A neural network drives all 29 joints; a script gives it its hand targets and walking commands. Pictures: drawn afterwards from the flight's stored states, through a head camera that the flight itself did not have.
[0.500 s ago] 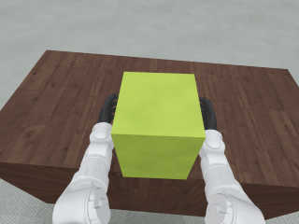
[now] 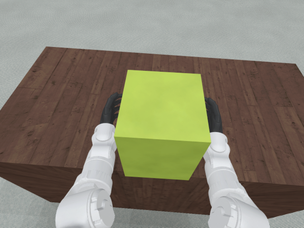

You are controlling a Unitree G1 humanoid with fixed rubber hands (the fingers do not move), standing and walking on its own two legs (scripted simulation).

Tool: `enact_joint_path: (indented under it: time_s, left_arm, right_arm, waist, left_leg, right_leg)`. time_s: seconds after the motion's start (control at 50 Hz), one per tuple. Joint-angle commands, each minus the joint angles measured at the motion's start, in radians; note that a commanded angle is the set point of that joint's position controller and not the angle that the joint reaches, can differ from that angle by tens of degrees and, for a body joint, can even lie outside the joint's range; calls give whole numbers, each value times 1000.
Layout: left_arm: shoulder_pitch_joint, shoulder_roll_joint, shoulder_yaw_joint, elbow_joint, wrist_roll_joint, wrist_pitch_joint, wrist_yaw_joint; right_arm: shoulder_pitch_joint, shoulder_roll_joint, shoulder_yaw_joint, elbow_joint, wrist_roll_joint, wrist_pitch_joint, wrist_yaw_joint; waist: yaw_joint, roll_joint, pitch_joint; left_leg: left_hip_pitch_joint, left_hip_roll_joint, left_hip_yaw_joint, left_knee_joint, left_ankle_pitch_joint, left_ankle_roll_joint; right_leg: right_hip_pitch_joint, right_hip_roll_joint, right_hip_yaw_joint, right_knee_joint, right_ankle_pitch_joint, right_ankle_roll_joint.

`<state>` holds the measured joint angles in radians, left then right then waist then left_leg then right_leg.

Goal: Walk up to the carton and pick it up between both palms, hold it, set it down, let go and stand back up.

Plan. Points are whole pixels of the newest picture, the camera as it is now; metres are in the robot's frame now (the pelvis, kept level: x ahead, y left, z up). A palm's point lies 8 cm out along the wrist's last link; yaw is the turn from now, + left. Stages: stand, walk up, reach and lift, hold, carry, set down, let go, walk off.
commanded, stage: set down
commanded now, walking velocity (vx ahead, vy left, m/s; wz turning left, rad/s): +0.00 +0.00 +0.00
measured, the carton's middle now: (160, 128) +0.40 +0.01 +0.01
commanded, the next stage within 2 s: none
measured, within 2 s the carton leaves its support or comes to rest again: neither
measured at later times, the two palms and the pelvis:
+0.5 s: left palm (108, 120) +0.40 +0.15 +0.04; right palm (213, 128) +0.39 -0.14 +0.04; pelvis +0.00 +0.01 +0.00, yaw +0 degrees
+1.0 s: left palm (101, 119) +0.41 +0.18 +0.02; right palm (219, 124) +0.41 -0.17 +0.03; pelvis -0.02 +0.01 -0.02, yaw -3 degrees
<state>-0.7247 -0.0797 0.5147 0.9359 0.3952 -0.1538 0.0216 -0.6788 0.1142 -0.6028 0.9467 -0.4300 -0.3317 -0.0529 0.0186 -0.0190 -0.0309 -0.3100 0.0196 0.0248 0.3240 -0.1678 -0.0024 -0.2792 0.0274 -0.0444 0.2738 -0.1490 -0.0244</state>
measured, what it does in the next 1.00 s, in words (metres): stands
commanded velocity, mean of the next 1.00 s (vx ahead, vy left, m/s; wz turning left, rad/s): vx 0.00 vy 0.00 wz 0.00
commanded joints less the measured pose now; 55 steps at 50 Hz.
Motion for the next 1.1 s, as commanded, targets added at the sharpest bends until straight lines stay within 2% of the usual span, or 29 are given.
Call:
enact_joint_path:
  time_s: [0.0, 0.12, 0.38, 0.46, 0.5, 0.54, 0.58, 0.64, 0.68, 0.7, 0.74, 0.84, 0.92, 1.0, 1.08]
  left_arm:
    - [-441, -451, -202, 1, 60, -34, -93]
    - [-413, -450, -190, -8, 82, -30, -81]
    - [-378, -436, -178, -35, 107, -21, -68]
    - [-368, -380, -162, -37, 103, -24, -58]
    - [-359, -297, -143, -35, 93, -31, -40]
    - [-346, -142, -106, -44, 71, -41, -6]
    - [-364, 22, -95, -57, 13, -51, 39]
    - [-465, 123, -205, -3, -148, -87, 99]
    - [-523, 171, -246, 49, -221, -125, 121]
    - [-545, 191, -261, 68, -253, -146, 131]
    - [-572, 230, -291, 132, -305, -180, 141]
    - [-607, 308, -356, 287, -422, -218, 126]
    - [-629, 348, -409, 351, -500, -229, 102]
    - [-678, 381, -475, 326, -586, -231, 87]
    - [-744, 385, -555, 227, -674, -187, 80]
  right_arm:
    - [-448, 495, 252, 19, -102, -34, 114]
    - [-416, 487, 230, 27, -114, -34, 122]
    - [-395, 445, 185, 19, -133, -15, 144]
    - [-379, 388, 172, 18, -129, -5, 141]
    - [-362, 303, 162, 23, -109, -1, 125]
    - [-334, 134, 149, 39, -51, -2, 89]
    - [-351, -43, 168, 65, 61, -4, 38]
    - [-459, -127, 307, 99, 255, -2, -22]
    - [-519, -173, 369, 102, 337, -11, -43]
    - [-545, -204, 396, 108, 376, -17, -49]
    - [-584, -260, 437, 112, 445, -28, -60]
    - [-632, -396, 512, 198, 567, -41, -65]
    - [-661, -481, 560, 294, 642, -47, -51]
    - [-713, -536, 627, 292, 735, -30, -25]
    - [-761, -545, 696, 214, 826, 35, 15]
  waist:
    - [-32, -23, -439]
    - [-28, -8, -428]
    - [-16, 21, -416]
    - [-10, 17, -414]
    - [-6, 13, -413]
    - [-1, 9, -409]
    - [6, 16, -419]
    - [13, 48, -547]
    - [15, 61, -681]
    - [27, 69, -745]
    - [28, 77, -854]
    - [11, 52, -927]
    - [-5, 42, -893]
    - [-8, 39, -889]
    - [-2, 47, -918]
  left_leg:
    - [4, -7, 77, -41, 210, 8]
    - [41, -1, 74, -35, 229, 0]
    - [127, 5, 79, -4, 293, -21]
    - [137, 5, 85, 7, 313, -24]
    - [132, 4, 91, 12, 320, -24]
    - [121, 3, 96, 19, 329, -20]
    - [75, 3, 94, 35, 330, -16]
    - [-25, 6, 80, 92, 305, -34]
    - [-52, 2, 70, 141, 318, -47]
    - [-56, 0, 63, 168, 341, -54]
    - [-33, -1, 52, 230, 409, -71]
    - [53, 15, 27, 325, 530, -101]
    - [81, 21, 14, 349, 549, -111]
    - [64, 19, 6, 348, 506, -108]
    - [56, 16, -3, 343, 453, -96]
  right_leg:
    - [399, -44, -22, 77, 494, 64]
    - [342, -37, -35, 58, 427, 54]
    - [273, -25, -47, 45, 365, 44]
    - [268, -21, -41, 52, 371, 48]
    - [264, -19, -31, 59, 374, 51]
    - [265, -19, -15, 72, 383, 56]
    - [257, -16, 8, 92, 395, 55]
    - [215, -3, 37, 135, 431, 39]
    - [192, -3, 40, 176, 467, 39]
    - [175, 0, 37, 196, 477, 39]
    - [131, 5, 31, 226, 506, 39]
    - [-25, 25, 7, 263, 511, 37]
    - [-128, 36, -8, 270, 470, 34]
    - [-176, 38, -15, 275, 412, 32]
    - [-206, 37, -15, 268, 348, 32]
